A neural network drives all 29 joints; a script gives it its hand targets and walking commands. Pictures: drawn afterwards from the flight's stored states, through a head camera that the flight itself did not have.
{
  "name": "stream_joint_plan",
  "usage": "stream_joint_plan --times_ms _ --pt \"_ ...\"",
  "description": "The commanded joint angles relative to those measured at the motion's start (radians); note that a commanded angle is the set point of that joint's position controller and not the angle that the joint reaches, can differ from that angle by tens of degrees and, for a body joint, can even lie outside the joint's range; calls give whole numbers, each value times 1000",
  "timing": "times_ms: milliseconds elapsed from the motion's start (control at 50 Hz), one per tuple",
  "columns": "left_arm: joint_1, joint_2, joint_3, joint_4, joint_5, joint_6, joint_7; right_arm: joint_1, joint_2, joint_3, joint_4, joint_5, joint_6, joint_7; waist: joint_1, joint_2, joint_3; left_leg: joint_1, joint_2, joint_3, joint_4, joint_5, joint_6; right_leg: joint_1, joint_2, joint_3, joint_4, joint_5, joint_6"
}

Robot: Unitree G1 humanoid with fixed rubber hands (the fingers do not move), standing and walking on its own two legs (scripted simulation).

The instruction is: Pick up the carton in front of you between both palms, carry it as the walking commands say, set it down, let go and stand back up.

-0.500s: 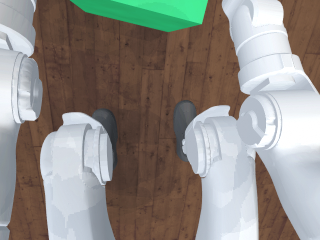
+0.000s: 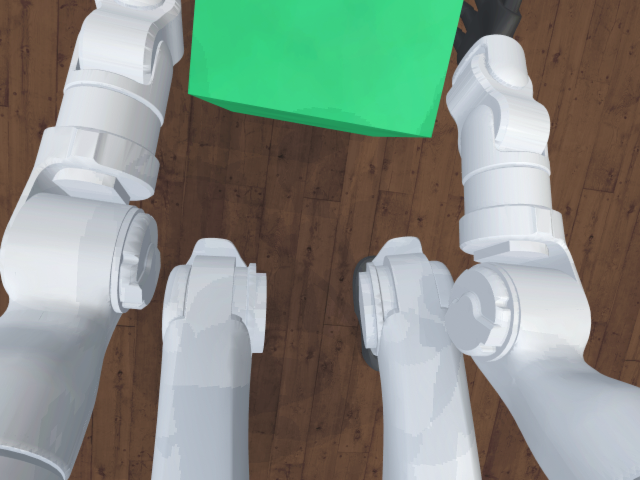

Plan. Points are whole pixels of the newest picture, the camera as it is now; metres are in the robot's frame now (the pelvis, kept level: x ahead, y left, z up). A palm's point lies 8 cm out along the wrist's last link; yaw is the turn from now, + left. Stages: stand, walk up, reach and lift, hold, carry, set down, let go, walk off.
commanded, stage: reach and lift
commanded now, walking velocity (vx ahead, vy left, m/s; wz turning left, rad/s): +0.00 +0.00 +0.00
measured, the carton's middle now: (322, 27) +0.55 +0.01 -0.21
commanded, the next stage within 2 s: none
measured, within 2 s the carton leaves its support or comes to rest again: neither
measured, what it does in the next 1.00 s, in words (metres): rises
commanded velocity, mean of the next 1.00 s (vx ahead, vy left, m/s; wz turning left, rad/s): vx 0.00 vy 0.00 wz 0.00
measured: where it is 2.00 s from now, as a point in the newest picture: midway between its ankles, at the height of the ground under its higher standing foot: (302, 336)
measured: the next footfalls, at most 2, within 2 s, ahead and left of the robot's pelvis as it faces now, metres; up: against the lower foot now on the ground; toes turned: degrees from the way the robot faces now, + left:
none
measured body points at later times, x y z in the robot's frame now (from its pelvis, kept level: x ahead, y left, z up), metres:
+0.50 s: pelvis -0.02 -0.01 +0.11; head +0.26 +0.03 +0.46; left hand +0.51 +0.16 +0.03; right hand +0.50 -0.14 +0.04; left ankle +0.09 +0.12 -0.35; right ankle +0.11 -0.15 -0.35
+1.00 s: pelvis +0.03 -0.01 +0.24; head +0.20 +0.01 +0.66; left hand +0.46 +0.16 +0.19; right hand +0.46 -0.14 +0.20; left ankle +0.09 +0.12 -0.35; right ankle +0.11 -0.15 -0.35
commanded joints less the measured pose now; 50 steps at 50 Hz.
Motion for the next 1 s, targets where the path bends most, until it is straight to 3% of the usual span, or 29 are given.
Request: stream_joint_plan --times_ms 0,100,180,300,380,500,660,980 --pt "-582 -1163 -304 -313 -109 -26 -254 -808 959 548 -227 99 14 287 -12 206 -1690 1012 -59 142 -247 662 -2 648 59 -233 -184 526 -55" --pt "-464 -1203 -135 -51 28 8 -286 -721 960 386 -65 -54 49 308 -40 179 -1281 669 -70 162 -377 270 0 566 52 -222 -311 256 -66" --pt "-442 -1193 2 33 114 16 -308 -693 965 294 -2 -146 67 328 -44 157 -1208 616 -76 162 -461 173 17 588 52 -211 -400 187 -72" --pt "-450 -1215 38 5 148 19 -315 -704 1033 324 -20 -152 81 359 -10 117 -1319 713 -80 166 -549 188 27 680 53 -208 -485 192 -65" --pt "-457 -1263 -24 -81 120 33 -313 -695 1090 402 -63 -112 102 377 9 97 -1459 840 -82 171 -591 242 23 761 57 -212 -526 234 -56" --pt "-390 -1360 -149 -205 58 66 -314 -589 1152 504 -106 -62 131 400 8 116 -1566 1016 -86 166 -654 336 4 856 57 -206 -586 306 -57" --pt "-215 -1438 -217 -243 36 59 -304 -380 1179 551 -89 -54 117 407 -4 145 -1446 1126 -87 138 -765 398 -9 951 60 -170 -699 356 -66" --pt "82 -1480 -218 -242 82 5 -283 -59 1231 589 -42 -101 68 406 20 71 -1178 1373 -76 75 -1058 390 10 1261 52 -95 -999 352 -77"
